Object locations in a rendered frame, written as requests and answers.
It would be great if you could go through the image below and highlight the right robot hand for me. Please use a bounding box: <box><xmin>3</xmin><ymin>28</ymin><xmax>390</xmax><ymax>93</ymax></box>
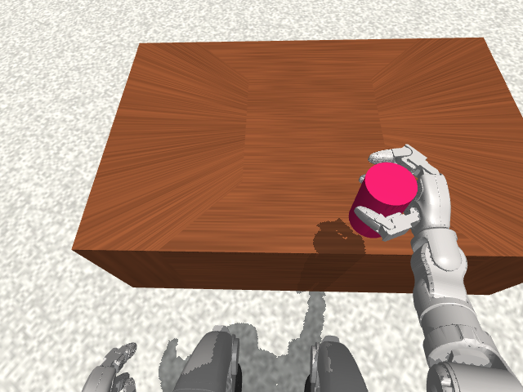
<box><xmin>354</xmin><ymin>145</ymin><xmax>451</xmax><ymax>242</ymax></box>

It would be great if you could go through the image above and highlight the can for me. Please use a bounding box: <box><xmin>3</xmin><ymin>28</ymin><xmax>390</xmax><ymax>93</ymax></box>
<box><xmin>349</xmin><ymin>163</ymin><xmax>418</xmax><ymax>238</ymax></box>

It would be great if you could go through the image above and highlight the left robot hand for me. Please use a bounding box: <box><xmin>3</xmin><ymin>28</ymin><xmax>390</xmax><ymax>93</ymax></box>
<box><xmin>82</xmin><ymin>342</ymin><xmax>137</xmax><ymax>392</ymax></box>

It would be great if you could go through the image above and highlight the right robot arm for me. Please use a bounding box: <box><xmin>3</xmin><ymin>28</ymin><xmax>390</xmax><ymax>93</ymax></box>
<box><xmin>410</xmin><ymin>227</ymin><xmax>523</xmax><ymax>392</ymax></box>

